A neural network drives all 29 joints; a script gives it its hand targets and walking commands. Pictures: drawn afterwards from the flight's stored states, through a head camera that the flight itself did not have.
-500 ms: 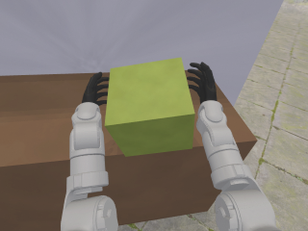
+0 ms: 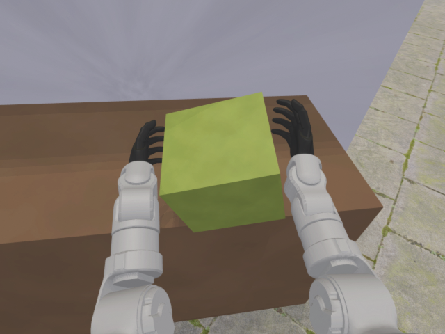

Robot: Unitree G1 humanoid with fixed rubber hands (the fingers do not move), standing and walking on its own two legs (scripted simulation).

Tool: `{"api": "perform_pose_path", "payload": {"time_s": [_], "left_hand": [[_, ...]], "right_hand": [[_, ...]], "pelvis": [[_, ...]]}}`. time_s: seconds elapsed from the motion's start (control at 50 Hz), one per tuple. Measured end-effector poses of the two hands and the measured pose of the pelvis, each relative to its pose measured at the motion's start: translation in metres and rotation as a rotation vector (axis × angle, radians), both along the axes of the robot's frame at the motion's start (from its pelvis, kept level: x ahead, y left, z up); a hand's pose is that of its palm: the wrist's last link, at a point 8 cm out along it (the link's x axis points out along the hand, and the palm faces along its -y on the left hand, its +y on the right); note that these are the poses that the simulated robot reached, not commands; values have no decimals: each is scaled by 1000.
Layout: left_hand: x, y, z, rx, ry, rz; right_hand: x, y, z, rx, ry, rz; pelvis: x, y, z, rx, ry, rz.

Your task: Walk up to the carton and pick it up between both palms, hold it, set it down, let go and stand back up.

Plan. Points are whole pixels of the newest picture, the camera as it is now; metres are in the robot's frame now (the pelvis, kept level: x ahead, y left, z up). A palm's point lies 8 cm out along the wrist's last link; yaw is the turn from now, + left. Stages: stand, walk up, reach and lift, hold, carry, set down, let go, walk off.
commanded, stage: set down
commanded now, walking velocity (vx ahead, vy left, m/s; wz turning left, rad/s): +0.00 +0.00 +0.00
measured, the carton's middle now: (225, 166) +0.41 +0.02 +0.09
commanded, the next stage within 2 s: none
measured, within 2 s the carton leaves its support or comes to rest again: rests again in 1.58 s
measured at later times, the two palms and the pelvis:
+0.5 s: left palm (143, 170) +0.37 +0.17 +0.11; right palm (295, 159) +0.39 -0.11 +0.13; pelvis +0.00 +0.00 +0.00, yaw -1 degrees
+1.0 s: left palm (144, 166) +0.38 +0.17 +0.11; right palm (290, 157) +0.41 -0.11 +0.12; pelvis +0.01 +0.00 +0.00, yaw -1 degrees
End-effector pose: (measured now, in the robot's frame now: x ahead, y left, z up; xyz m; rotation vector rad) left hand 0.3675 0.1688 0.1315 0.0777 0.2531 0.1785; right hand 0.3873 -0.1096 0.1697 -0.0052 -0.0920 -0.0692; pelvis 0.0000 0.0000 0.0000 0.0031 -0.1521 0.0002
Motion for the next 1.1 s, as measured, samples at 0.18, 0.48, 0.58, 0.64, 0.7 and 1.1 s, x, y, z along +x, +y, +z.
{"api": "perform_pose_path", "payload": {"time_s": [0.18, 0.48, 0.58, 0.64, 0.7, 1.1], "left_hand": [[-6, 5, -19, -22, 22, 22], [1, 0, -21, -40, 33, 22], [4, 4, -22, -57, 20, 35], [4, 8, -24, -67, 19, 47], [5, 10, -25, -76, 19, 58], [17, 1, -27, -88, 1, 27]], "right_hand": [[2, 7, -13, -15, 23, 23], [4, -1, -34, -6, 133, -8], [7, 1, -40, -18, 155, -4], [11, 5, -40, -21, 158, 2], [15, 9, -38, -17, 162, 7], [21, -2, -49, -55, 176, 2]], "pelvis": [[2, -1, 0, -2, 14, 5], [-4, -1, 1, 1, 46, -9], [-3, -1, 1, 2, 58, -23], [-1, -2, 1, 1, 61, -23], [1, -2, 0, 1, 69, -19], [9, -5, 0, 4, 70, -25]]}}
